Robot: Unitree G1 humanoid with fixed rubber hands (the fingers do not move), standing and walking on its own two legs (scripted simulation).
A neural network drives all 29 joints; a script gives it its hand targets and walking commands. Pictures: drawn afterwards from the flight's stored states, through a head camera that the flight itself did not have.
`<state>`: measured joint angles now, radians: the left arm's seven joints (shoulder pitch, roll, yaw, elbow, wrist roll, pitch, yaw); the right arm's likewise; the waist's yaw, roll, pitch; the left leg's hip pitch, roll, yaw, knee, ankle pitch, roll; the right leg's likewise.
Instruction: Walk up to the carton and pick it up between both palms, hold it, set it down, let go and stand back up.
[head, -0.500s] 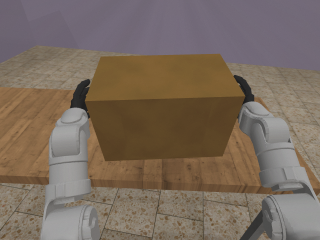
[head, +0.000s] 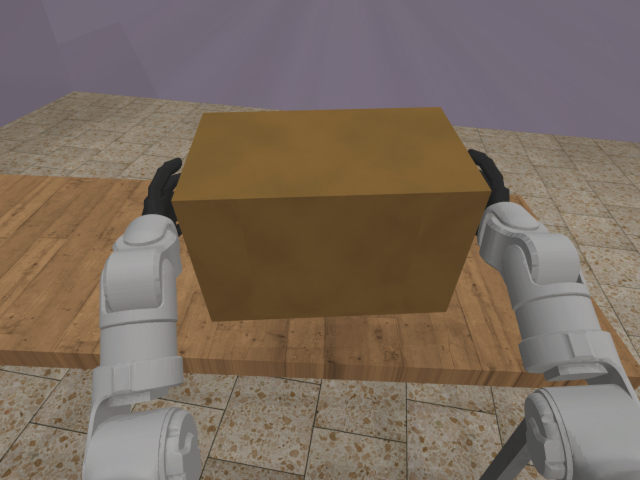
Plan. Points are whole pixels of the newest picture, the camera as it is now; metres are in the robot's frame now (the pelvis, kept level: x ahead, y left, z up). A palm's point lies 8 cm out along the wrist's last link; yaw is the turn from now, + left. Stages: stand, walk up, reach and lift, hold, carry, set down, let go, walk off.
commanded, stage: hold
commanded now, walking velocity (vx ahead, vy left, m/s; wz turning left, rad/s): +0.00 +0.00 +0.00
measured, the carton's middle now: (326, 213) +0.38 +0.01 +0.20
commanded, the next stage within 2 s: none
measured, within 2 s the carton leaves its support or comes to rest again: neither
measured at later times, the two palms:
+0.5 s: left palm (162, 222) +0.35 +0.20 +0.21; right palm (488, 211) +0.36 -0.18 +0.22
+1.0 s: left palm (161, 222) +0.35 +0.20 +0.21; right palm (488, 210) +0.36 -0.18 +0.22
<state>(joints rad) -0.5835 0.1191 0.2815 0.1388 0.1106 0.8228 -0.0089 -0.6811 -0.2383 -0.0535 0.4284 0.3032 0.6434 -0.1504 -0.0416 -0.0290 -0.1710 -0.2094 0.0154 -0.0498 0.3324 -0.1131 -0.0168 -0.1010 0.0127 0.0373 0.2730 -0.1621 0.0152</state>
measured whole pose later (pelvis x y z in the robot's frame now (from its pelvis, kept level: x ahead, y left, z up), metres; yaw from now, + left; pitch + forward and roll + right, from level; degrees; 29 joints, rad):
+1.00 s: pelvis +0.00 +0.00 +0.00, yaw +0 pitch +0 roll -1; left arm -0.59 0.12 0.28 0.14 0.11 0.82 -0.01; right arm -0.69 -0.24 -0.06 0.43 0.30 0.65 -0.15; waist -0.04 -0.03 -0.17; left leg -0.21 0.01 -0.06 0.34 -0.11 -0.02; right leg -0.10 0.01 0.03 0.27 -0.16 0.01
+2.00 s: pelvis +0.00 +0.00 +0.00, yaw +0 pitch +0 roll -1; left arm -0.58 0.12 0.28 0.13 0.10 0.82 -0.01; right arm -0.68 -0.24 -0.05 0.41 0.31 0.64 -0.16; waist -0.04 -0.03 -0.18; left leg -0.22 0.01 -0.06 0.34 -0.12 -0.02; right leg -0.10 0.02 0.04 0.27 -0.16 0.01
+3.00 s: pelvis +0.00 +0.00 +0.00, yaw +0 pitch +0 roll -1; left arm -0.60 0.12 0.28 0.17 0.10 0.81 0.00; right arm -0.69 -0.24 -0.06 0.45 0.30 0.64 -0.15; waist -0.04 -0.03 -0.18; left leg -0.22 0.01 -0.06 0.34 -0.11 -0.02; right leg -0.11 0.02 0.04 0.27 -0.16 0.01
